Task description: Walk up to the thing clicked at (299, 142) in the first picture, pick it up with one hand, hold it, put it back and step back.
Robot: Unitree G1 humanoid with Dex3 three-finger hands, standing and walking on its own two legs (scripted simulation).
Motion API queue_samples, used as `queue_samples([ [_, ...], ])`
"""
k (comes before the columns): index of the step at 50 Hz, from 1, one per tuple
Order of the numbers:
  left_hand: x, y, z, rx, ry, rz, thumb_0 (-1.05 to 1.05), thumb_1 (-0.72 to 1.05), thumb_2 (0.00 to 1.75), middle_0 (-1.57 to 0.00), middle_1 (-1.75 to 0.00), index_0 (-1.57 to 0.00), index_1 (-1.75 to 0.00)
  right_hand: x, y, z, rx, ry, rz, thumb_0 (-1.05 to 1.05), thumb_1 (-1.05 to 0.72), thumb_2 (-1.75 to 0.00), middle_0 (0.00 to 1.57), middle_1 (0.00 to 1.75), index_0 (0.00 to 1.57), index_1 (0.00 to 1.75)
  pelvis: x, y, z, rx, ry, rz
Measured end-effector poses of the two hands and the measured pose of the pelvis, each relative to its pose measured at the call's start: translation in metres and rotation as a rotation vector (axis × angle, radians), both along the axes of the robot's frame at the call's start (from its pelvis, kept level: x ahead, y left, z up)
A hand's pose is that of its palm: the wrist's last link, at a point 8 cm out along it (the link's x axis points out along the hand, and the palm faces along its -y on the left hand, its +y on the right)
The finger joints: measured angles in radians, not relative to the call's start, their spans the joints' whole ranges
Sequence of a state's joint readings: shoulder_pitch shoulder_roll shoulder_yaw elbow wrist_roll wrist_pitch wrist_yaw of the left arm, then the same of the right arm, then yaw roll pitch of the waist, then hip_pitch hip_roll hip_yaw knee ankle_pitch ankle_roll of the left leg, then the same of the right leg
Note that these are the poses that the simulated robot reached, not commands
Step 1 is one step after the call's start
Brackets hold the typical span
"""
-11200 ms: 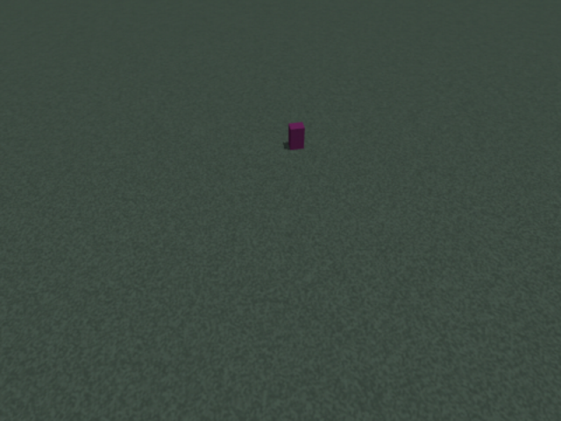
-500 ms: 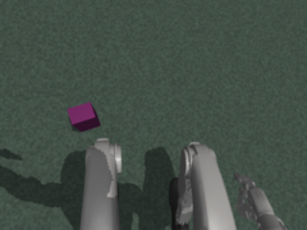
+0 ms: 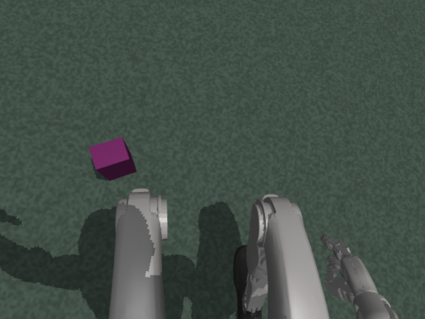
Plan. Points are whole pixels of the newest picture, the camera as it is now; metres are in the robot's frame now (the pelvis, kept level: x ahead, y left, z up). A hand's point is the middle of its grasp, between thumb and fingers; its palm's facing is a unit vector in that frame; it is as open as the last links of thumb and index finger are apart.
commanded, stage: go down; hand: left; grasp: from the side
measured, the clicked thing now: (115, 160) +0.43 +0.27 -0.31
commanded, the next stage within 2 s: approach in 0.08 s
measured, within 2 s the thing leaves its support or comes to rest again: neither
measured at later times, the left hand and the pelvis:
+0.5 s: hand out of the picture +0.32 +0.44 -0.06, palm faces +0.30 -0.95 -0.02, open 17.6 cm; pelvis +0.00 +0.00 -0.03, yaw -2 degrees
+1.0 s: hand (72, 178) +0.36 +0.34 -0.25, palm faces +0.19 -0.98 +0.05, open 17.6 cm; pelvis -0.01 +0.01 -0.10, yaw -8 degrees
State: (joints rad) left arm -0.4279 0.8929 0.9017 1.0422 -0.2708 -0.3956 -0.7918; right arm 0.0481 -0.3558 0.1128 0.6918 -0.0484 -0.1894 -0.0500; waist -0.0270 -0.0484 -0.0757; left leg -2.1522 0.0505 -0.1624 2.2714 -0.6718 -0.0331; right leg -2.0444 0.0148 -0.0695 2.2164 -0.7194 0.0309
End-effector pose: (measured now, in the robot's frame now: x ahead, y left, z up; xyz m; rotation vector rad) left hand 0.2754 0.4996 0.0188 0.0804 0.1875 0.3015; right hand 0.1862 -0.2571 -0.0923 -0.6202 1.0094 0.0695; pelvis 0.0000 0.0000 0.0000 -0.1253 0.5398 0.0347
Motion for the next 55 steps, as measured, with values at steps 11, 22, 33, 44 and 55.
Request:
queue_samples([
  [11, -0.002, -0.002, 0.000, -0.004, -0.029, -0.005, -0.02, -0.57, 0.04, -0.07, -0.05, -0.05, -0.06, 0.004, 0.001, 0.000, 0.000, -0.016, 0.001, 0.01, -0.94, -0.91, 0.21, 0.30, 0.20, 0.30, 0.000, 0.000, -0.002, -0.001, -0.003, 0.000],
  [22, 0.002, -0.007, -0.041, -0.036, -0.090, 0.020, -0.01, -0.59, 0.05, -0.09, -0.09, -0.06, -0.11, 0.006, 0.002, -0.009, -0.029, -0.014, 0.063, 0.01, -0.93, -0.91, 0.20, 0.31, 0.20, 0.31, -0.002, 0.001, -0.018, -0.010, -0.027, -0.015],
  [33, 0.028, -0.050, -0.161, -0.096, -0.061, -0.042, -0.01, -0.59, 0.04, -0.09, -0.10, -0.07, -0.12, 0.006, 0.002, -0.030, -0.128, 0.051, 0.164, 0.01, -0.92, -0.91, 0.21, 0.31, 0.20, 0.31, -0.003, 0.004, -0.060, -0.043, -0.117, -0.049],
  [44, 0.043, -0.082, -0.236, -0.114, -0.053, -0.094, -0.02, -0.59, 0.02, -0.10, -0.11, -0.08, -0.11, 0.001, 0.007, -0.038, -0.234, 0.121, 0.264, 0.01, -0.93, -0.91, 0.21, 0.31, 0.20, 0.31, -0.005, 0.008, -0.087, -0.084, -0.219, -0.077],
  [55, 0.058, -0.127, -0.283, -0.148, -0.079, -0.059, -0.02, -0.60, 0.00, -0.09, -0.09, -0.10, -0.08, -0.007, 0.019, -0.030, -0.300, 0.161, 0.336, 0.00, -0.94, -0.91, 0.21, 0.31, 0.20, 0.31, -0.008, 0.017, -0.101, -0.138, -0.299, -0.096],
])
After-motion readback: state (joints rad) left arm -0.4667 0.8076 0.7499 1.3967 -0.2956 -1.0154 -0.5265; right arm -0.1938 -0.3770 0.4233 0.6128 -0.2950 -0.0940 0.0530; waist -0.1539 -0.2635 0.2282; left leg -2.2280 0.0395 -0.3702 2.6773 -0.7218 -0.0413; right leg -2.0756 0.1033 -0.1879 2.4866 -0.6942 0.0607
